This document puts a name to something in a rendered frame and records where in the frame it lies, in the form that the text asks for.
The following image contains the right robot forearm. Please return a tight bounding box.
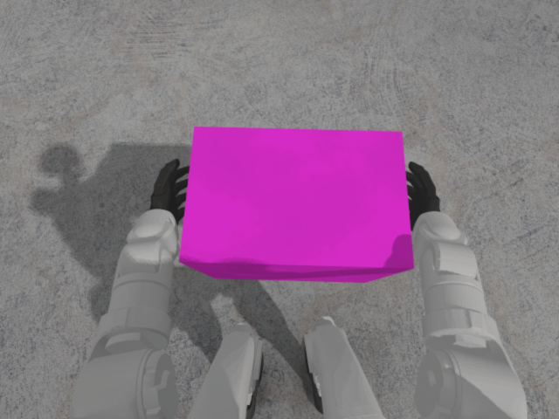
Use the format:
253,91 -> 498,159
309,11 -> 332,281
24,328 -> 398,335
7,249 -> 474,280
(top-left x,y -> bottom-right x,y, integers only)
411,211 -> 528,419

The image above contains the robot right upper arm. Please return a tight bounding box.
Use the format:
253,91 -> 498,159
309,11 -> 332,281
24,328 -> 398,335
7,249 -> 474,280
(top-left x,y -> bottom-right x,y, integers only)
414,348 -> 526,419

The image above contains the carton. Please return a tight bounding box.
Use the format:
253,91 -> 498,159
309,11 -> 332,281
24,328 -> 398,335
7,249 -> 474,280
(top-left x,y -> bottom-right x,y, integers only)
179,127 -> 414,283

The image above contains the robot right thigh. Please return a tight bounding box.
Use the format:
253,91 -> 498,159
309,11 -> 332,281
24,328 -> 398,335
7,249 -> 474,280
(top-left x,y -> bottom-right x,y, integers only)
304,324 -> 386,419

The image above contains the robot left hand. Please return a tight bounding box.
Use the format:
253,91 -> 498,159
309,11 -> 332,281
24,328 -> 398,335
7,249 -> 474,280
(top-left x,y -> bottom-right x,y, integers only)
149,159 -> 190,226

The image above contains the robot thigh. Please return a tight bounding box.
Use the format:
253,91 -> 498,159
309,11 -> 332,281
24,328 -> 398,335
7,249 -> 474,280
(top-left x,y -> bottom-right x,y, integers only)
187,331 -> 264,419
304,324 -> 386,419

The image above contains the robot left thigh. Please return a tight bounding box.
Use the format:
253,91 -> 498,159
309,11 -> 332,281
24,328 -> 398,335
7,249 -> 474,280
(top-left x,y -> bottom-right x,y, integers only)
187,331 -> 264,419

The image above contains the robot left upper arm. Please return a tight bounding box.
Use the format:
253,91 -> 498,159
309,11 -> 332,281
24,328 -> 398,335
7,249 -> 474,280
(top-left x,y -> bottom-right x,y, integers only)
66,347 -> 179,419

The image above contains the left robot forearm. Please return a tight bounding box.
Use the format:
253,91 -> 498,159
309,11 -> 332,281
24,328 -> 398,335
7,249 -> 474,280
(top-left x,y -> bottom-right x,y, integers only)
72,209 -> 180,418

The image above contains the robot right hand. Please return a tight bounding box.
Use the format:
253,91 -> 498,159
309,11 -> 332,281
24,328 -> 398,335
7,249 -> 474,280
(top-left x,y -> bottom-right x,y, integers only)
405,161 -> 440,231

